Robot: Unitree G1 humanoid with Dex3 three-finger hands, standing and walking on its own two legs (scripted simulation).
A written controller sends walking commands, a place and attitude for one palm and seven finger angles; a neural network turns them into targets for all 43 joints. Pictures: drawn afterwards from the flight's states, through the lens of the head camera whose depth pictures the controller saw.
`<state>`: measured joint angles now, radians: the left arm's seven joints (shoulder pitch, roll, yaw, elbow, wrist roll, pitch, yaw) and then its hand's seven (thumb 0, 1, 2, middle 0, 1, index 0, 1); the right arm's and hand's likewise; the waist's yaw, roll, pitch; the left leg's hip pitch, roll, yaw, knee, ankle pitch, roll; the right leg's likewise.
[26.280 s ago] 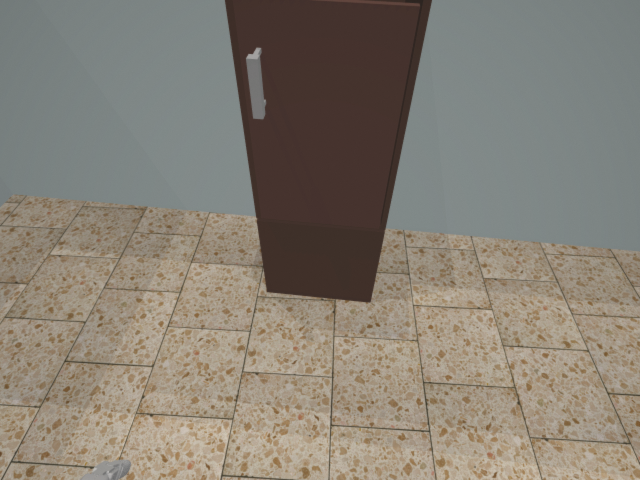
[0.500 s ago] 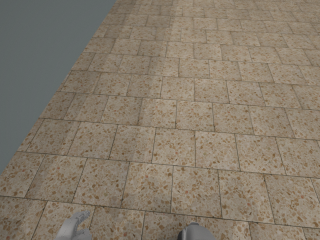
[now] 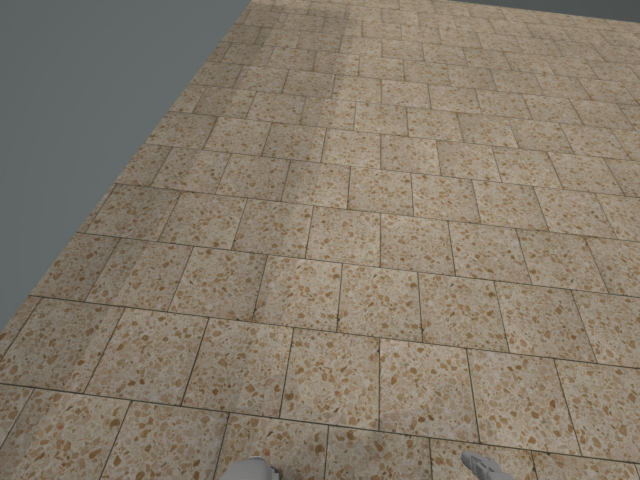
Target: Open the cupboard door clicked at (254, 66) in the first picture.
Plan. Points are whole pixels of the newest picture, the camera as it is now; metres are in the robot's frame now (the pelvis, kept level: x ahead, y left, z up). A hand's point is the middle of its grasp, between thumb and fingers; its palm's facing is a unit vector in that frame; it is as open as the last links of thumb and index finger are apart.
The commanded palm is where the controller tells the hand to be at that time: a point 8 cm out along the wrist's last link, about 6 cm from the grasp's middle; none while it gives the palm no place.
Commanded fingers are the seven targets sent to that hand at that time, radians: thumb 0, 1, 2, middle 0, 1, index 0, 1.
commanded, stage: walk to a spot facing it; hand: left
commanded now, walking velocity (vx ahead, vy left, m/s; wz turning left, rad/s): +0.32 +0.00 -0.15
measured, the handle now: out of the picture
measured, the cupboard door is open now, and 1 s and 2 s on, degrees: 47 47 47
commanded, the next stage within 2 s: turn to face it in 0.12 s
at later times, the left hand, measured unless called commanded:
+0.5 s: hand (242, 360) +0.31 +0.16 -0.16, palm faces +0.01 -0.98 -0.21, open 7.3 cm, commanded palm none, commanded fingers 0.00 0.90 0.90 -0.20 -0.30 -0.20 -0.30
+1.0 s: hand (208, 372) +0.28 +0.21 -0.15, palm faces +0.36 -0.89 -0.28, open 7.4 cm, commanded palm none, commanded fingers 0.00 0.90 0.90 -0.20 -0.30 -0.20 -0.30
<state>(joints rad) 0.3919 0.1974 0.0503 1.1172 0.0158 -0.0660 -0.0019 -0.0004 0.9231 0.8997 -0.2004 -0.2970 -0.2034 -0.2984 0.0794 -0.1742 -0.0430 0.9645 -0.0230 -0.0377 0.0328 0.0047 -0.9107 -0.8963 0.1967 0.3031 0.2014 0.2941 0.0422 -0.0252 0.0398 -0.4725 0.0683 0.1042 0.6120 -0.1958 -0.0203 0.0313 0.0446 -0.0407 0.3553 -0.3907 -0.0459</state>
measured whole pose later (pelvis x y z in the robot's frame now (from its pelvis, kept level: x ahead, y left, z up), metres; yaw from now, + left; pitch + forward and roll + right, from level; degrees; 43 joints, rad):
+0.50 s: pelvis +0.20 -0.03 -0.01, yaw +3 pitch +1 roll +0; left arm 0.10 0.18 0.05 0.99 0.02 -0.04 0.00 0.00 0.91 0.90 -0.20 -0.30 -0.20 -0.30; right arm 0.41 -0.15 -0.03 1.13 -0.01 0.01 -0.01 0.01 -0.92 -0.90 0.20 0.30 0.20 0.29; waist -0.06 0.01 0.05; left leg -0.29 0.06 0.07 0.85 -0.56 -0.03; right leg -0.37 -0.09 -0.14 0.59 -0.24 -0.01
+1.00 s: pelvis +0.27 -0.03 +0.00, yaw +20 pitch +2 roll -1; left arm 0.14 0.25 0.08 0.92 0.01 0.04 0.01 0.01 0.91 0.90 -0.20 -0.30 -0.20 -0.30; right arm 0.19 -0.24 -0.06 0.92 -0.03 0.02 0.00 0.00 -0.91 -0.90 0.20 0.30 0.21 0.29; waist -0.01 0.02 0.05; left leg -0.35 0.02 -0.04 0.53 -0.22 -0.01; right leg -0.40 -0.04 -0.04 0.79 -0.42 0.07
